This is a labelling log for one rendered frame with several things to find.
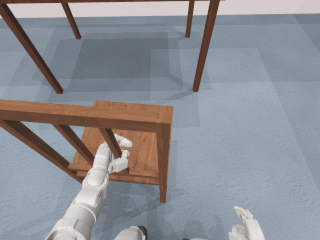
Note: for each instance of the robot left forearm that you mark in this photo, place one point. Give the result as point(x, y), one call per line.
point(82, 214)

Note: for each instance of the left robot hand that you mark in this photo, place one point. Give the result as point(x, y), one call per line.
point(104, 157)

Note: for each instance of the right robot hand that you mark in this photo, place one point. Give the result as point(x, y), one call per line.
point(251, 229)

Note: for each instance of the table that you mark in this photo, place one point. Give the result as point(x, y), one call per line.
point(18, 31)

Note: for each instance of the left robot foot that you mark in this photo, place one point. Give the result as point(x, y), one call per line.
point(144, 231)

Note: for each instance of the left robot thigh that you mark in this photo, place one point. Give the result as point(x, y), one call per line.
point(130, 234)

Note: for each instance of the chair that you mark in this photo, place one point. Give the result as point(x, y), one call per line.
point(147, 126)

